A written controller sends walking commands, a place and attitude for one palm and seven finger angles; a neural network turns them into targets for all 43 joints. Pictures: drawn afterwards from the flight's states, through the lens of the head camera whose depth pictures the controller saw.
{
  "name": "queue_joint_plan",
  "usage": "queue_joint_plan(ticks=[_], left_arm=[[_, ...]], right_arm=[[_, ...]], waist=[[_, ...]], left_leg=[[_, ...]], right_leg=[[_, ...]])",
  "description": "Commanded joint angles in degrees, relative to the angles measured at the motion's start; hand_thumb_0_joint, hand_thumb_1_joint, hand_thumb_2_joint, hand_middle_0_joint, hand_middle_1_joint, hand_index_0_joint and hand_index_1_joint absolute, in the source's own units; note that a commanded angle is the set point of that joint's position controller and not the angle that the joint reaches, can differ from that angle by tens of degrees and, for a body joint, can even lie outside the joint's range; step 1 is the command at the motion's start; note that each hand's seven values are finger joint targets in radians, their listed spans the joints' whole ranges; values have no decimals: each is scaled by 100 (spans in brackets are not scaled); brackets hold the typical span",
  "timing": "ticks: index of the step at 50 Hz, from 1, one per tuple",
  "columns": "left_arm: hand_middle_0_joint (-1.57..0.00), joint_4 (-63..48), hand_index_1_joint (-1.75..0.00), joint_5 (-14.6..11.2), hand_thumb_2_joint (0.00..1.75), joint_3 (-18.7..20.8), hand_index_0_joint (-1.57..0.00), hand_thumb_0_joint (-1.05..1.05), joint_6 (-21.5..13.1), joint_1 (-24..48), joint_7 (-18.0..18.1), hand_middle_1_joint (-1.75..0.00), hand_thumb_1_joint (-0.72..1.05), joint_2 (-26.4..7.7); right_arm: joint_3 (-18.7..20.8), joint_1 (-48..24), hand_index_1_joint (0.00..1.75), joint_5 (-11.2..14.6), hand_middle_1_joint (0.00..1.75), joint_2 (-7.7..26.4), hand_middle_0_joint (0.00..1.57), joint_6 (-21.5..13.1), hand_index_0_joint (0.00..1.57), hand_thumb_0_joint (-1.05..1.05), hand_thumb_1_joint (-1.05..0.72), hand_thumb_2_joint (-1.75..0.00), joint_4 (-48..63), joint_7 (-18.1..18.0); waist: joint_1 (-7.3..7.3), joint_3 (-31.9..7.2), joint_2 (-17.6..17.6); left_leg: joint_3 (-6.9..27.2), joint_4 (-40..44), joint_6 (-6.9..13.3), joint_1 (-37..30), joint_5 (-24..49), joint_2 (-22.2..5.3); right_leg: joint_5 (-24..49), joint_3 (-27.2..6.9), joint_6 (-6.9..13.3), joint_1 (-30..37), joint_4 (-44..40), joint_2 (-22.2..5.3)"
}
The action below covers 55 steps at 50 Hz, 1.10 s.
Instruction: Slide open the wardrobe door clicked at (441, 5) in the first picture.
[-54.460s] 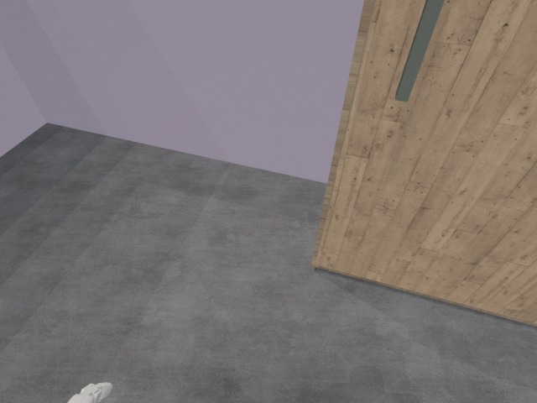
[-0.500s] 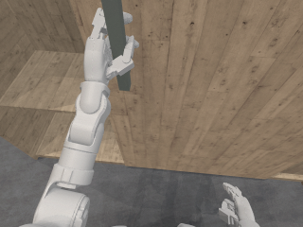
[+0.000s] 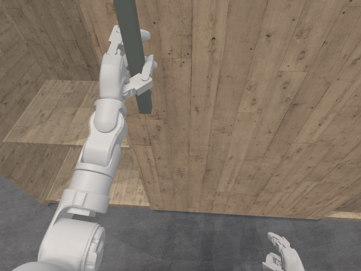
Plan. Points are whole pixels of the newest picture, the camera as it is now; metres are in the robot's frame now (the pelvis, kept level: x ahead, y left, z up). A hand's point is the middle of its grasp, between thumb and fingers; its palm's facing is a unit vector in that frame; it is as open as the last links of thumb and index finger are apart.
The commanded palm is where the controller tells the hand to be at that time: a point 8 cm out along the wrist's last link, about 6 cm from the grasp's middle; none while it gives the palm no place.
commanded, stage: loosen the grip on the handle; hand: left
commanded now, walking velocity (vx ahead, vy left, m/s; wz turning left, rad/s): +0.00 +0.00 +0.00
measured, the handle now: (137, 45) +0.46 +0.12 +0.26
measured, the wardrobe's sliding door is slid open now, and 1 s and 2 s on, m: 0.61 0.61 0.61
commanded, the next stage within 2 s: slip the hand off the handle in 0.56 s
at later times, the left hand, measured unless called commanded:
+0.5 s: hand (144, 77) +0.41 +0.10 +0.22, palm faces +0.04 -0.99 -0.12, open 14.5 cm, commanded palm +0.38 +0.15 +0.22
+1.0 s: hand (139, 76) +0.41 +0.11 +0.22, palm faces -0.03 -1.00 -0.06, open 14.7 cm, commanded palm +0.39 +0.18 +0.22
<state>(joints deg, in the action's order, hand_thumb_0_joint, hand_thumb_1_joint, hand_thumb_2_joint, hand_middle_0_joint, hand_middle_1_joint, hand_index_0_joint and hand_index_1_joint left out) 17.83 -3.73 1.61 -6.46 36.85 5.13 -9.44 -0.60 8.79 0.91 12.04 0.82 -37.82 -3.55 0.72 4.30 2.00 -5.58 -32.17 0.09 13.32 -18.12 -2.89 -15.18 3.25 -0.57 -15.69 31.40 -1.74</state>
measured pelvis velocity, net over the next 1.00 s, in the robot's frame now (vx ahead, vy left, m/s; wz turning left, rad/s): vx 0.00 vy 0.00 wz -0.05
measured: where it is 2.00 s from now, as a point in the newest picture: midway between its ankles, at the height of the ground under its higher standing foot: outside the picture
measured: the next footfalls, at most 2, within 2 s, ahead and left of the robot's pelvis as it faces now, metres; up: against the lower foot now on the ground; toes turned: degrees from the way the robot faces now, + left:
none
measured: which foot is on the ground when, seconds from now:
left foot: down 0.00-1.00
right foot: down 0.00-1.00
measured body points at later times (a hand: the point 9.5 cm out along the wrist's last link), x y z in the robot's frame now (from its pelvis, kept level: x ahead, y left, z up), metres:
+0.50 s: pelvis -0.04 -0.03 +0.00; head -0.03 -0.03 +0.45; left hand +0.40 +0.15 +0.23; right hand +0.00 -0.30 -0.12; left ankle -0.01 +0.11 -0.73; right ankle +0.02 -0.12 -0.73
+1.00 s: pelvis +0.00 +0.00 +0.00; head +0.01 +0.00 +0.45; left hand +0.41 +0.16 +0.23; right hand +0.14 -0.23 -0.09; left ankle -0.01 +0.11 -0.73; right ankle +0.02 -0.12 -0.73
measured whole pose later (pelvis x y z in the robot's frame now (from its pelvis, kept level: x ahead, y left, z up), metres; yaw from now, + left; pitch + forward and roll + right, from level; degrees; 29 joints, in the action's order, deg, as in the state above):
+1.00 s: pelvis +0.00 +0.00 +0.00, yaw -3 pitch +2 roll +0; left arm 26.4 -6.8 7.1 -12.7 35.1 -0.9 -12.8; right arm -2.4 12.6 1.4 12.1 -7.0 -37.6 -2.5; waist -0.9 -2.5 0.4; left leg -1.7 -29.5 1.1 15.2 -16.7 0.6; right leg -13.0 -0.1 -0.3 -18.7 29.3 -0.5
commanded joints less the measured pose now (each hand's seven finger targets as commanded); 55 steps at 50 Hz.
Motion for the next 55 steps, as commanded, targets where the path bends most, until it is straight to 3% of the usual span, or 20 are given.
queue_joint_plan(ticks=[1, 2, 3, 4, 5, 8, 11, 18, 19, 23, 27, 29, 32, 33, 37, 40, 43, 50, 52, 55], left_arm=[[-45, 1196, -140, 110, 78, 987, -45, 0, 44, 3446, -241, -140, 66, -821], [-45, 980, -140, -129, 73, 577, -45, 0, 91, 2285, -435, -140, 54, -217], [-45, 310, -140, -444, 67, 933, -45, 0, -146, 2860, -542, -140, 42, -544], [-45, -75, -140, -571, 61, 1286, -45, 0, -291, 3085, -543, -140, 30, -1075], [-45, 52, -140, -502, 55, 1179, -45, 0, -421, 3214, -512, -140, 17, -1040], [-45, 774, -140, -131, 37, 247, -45, 0, -918, 3217, -339, -140, -19, -274], [-42, 1309, -137, -51, 20, 389, -42, 0, -1494, 3621, -214, -137, -55, -746], [-33, 1487, -125, 138, 20, 501, -33, 0, -2051, 4447, -392, -125, -55, -1411], [-32, 1392, -123, 146, 20, 1178, -32, 0, -2045, 4098, -405, -123, -55, -2220], [-26, 1611, -117, -197, 20, 736, -26, 0, -1852, 3834, -635, -117, -55, -1649], [-25, 1362, -115, -575, 20, 1377, -25, 0, -1751, 3456, -655, -115, -55, -2076], [-25, 790, -115, -560, 20, 1138, -25, 0, -1776, 3307, -615, -115, -55, -1732], [-25, 525, -115, -476, 20, 1371, -25, 0, -1662, 2637, -480, -115, -55, -1928], [-25, 626, -115, -400, 20, 1082, -25, 0, -1617, 3027, -430, -115, -55, -1721], [-25, 205, -115, -196, 20, 1390, -25, 0, -1452, 2701, -278, -115, -55, -2053], [-25, -123, -115, -239, 20, 1074, -25, 0, -1227, 2598, -326, -115, -55, -1555], [-25, -27, -115, -350, 20, 1225, -25, 0, -1003, 2416, -378, -115, -55, -1609], [-25, -213, -115, -351, 20, 1251, -25, 0, -822, 2249, -319, -115, -55, -1511], [-25, -199, -115, -286, 20, 1438, -25, 0, -840, 2279, -283, -115, -55, -1767], [-25, -465, -115, -253, 20, 1451, -25, 0, -897, 2121, -337, -115, -55, -1788]], right_arm=[[364, 564, 30, 126, 30, 664, 20, -1041, 20, 0, -90, -90, 261, 187], [395, 645, 30, 137, 30, 794, 20, -1018, 20, 0, -90, -90, 330, 253], [328, 573, 30, 96, 30, 872, 20, -962, 20, 0, -90, -90, 284, 228], [322, 404, 30, 14, 30, 860, 20, -1013, 20, 0, -90, -90, 325, 228], [249, 289, 30, -5, 30, 774, 20, -1046, 20, 0, -90, -90, 385, 241], [187, 477, 30, 78, 30, 742, 20, -1142, 20, 0, -90, -90, 384, 345], [211, 405, 30, 101, 30, 896, 20, -1303, 20, 0, -90, -90, 436, 348], [251, 711, 30, 99, 30, 953, 20, -1473, 20, 0, -90, -90, 357, 293], [296, 708, 30, 113, 30, 998, 20, -1464, 20, 0, -90, -90, 383, 259], [238, 646, 30, 190, 30, 1016, 20, -1459, 20, 0, -90, -90, 359, 173], [259, 564, 30, 156, 30, 1111, 20, -1440, 20, 0, -90, -90, 357, 92], [247, 531, 30, 136, 30, 1017, 20, -1462, 20, 0, -90, -90, 451, 121], [254, 478, 30, 91, 30, 1048, 20, -1414, 20, 0, -90, -90, 486, 132], [212, 535, 30, 86, 30, 1044, 20, -1386, 20, 0, -90, -90, 439, 124], [255, 607, 30, 31, 30, 1040, 20, -1271, 20, 0, -90, -90, 500, 109], [234, 596, 30, 55, 30, 918, 20, -1205, 20, 0, -90, -90, 566, 116], [195, 562, 30, 66, 30, 934, 20, -1093, 20, 0, -90, -90, 575, 55], [106, 364, 30, 65, 30, 825, 20, -931, 20, 0, -90, -90, 689, 18], [108, 360, 30, 42, 30, 848, 20, -893, 20, 0, -90, -90, 704, -12], [102, 316, 30, 42, 30, 793, 20, -866, 20, 0, -90, -90, 774, -21]], waist=[[-375, -2902, -1346], [-143, -3233, -494], [-98, -3532, 893], [7, -3521, 1331], [-83, -3172, 1164], [-511, -1473, -549], [-564, -1187, -1419], [-531, -2529, -133], [-284, -2739, -295], [-465, -1974, -565], [-260, -1996, -679], [-227, -2124, -390], [-131, -1965, -432], [-354, -1743, -493], [-169, -2260, -231], [-183, -2583, -156], [-181, -2420, -449], [-118, -2124, -384], [-80, -2103, -419], [-10, -2440, -225]], left_leg=[[424, 474, 46, -473, 4101, 6], [483, 394, -224, -935, 4535, -47], [418, 357, -343, -1726, 4596, -43], [377, 305, -335, -1846, 4010, 11], [280, 361, -235, -1462, 3128, 88], [391, 660, 50, -72, 1013, 30], [425, 717, 140, 509, -551, 140], [308, 451, 170, 484, -637, 357], [267, 464, 185, 635, -582, 351], [325, 569, 201, 824, -638, 332], [361, 628, 213, 831, -408, 351], [358, 696, 228, 567, -73, 336], [348, 690, 248, 458, 308, 320], [364, 673, 256, 473, 336, 310], [391, 615, 228, 142, 1079, 297], [430, 556, 164, -181, 1718, 269], [494, 580, 138, -218, 1907, 230], [532, 602, 74, -185, 1847, 210], [538, 616, 95, -135, 1766, 207], [499, 577, 81, -267, 1959, 219]], right_leg=[[3619, 21, 364, 622, 257, 183], [3304, 61, 362, 640, 318, 87], [2749, -81, 269, 309, 77, 7], [2398, -160, 328, 359, -108, 22], [2141, -172, 333, 362, -253, 61], [822, -105, 232, -201, -587, 141], [-756, -335, 156, -562, -779, 108], [-881, -693, 195, -144, -653, 65], [-1027, -826, 193, 292, -747, 20], [-1313, -884, 182, 170, -1064, 15], [-1212, -910, 181, 458, -1117, -4], [-632, -761, 197, 519, -950, 48], [-83, -607, 190, 514, -843, 82], [72, -551, 151, 280, -820, 100], [1036, -412, 196, 534, -523, 142], [1720, -321, 209, 593, -382, 166], [1865, -258, 199, 580, -392, 191], [1716, -199, 209, 458, -399, 184], [1627, -222, 212, 499, -421, 179], [1808, -254, 241, 679, -352, 180]])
